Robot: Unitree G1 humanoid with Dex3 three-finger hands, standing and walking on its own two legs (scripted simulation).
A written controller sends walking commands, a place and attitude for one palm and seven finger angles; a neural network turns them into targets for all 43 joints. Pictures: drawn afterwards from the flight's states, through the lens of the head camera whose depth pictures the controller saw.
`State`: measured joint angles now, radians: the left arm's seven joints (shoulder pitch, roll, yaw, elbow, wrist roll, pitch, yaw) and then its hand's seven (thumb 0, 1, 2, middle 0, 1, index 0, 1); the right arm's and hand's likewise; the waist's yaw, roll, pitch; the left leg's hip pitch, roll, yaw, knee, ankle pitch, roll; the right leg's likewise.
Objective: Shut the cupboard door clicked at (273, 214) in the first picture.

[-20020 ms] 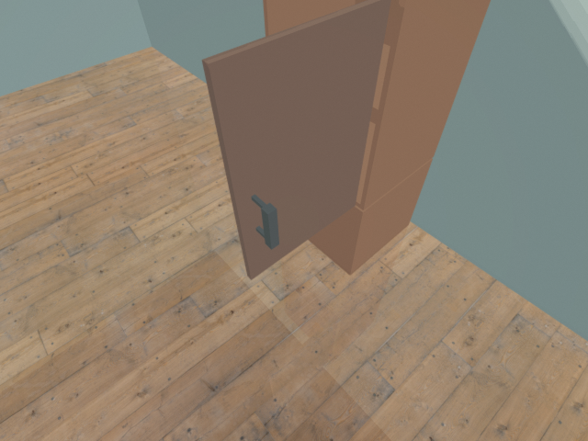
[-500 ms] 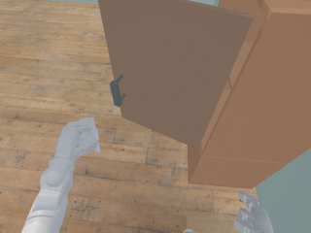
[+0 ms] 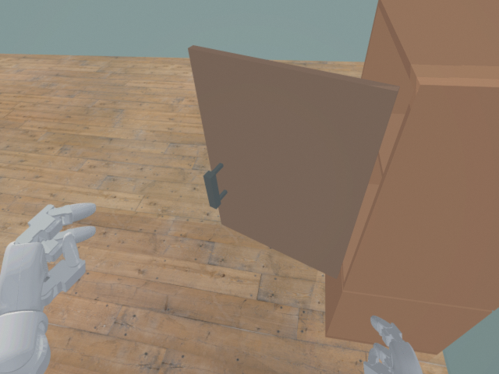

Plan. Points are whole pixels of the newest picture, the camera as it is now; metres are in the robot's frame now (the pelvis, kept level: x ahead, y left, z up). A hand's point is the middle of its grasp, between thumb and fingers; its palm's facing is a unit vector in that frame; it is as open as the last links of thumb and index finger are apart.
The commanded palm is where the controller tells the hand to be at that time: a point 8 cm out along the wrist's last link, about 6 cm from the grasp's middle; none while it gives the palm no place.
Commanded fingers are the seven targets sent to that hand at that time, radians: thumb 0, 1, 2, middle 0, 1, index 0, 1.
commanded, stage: draw the hand back to the body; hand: left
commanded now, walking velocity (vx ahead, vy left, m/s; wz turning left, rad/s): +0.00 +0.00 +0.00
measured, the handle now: (217, 185) +0.61 +0.18 -0.11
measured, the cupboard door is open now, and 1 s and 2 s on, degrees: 69 69 69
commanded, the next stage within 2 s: step back with the hand held close in 0.48 s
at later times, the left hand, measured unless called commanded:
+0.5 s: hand (53, 281) +0.17 +0.25 +0.16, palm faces +0.46 -0.79 -0.41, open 7.4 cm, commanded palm +0.12 +0.29 +0.18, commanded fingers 0.00 0.90 0.90 -0.20 -0.30 -0.20 -0.30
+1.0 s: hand (21, 284) +0.17 +0.29 +0.16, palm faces +0.39 -0.75 -0.54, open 7.5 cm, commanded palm +0.10 +0.32 +0.18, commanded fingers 0.00 0.90 0.90 -0.20 -0.30 -0.20 -0.30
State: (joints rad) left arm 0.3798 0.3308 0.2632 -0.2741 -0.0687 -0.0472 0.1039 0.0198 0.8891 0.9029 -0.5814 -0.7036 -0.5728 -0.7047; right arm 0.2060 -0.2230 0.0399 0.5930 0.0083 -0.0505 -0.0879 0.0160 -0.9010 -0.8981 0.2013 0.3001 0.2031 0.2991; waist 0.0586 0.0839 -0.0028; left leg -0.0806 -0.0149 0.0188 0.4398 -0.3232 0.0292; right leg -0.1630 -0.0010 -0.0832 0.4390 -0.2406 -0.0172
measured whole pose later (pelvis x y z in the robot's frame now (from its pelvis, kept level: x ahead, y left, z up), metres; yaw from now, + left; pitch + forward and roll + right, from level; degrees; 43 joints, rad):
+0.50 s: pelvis -0.02 -0.01 +0.00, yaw -1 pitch -5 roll +0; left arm 0.46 0.34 0.33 -0.38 -0.06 -0.10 0.12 0.02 0.88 0.90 -0.22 -0.30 -0.21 -0.31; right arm 0.22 -0.23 0.02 0.65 0.00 -0.13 -0.09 0.02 -0.90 -0.90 0.20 0.30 0.20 0.30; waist 0.06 0.08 0.02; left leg -0.04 -0.01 0.03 0.42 -0.29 0.02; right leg -0.13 0.01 -0.08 0.42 -0.21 -0.03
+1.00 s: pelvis -0.04 +0.02 -0.01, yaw -1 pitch +1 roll +0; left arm 0.56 0.45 0.45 -0.49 -0.06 -0.17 0.14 0.02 0.88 0.90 -0.22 -0.30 -0.21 -0.30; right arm 0.19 -0.25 -0.02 0.56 0.01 0.01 -0.10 0.02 -0.90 -0.90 0.20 0.30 0.20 0.30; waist 0.00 0.03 0.02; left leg -0.26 -0.05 0.06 0.54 -0.30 0.06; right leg -0.35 -0.04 -0.04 0.53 -0.20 0.01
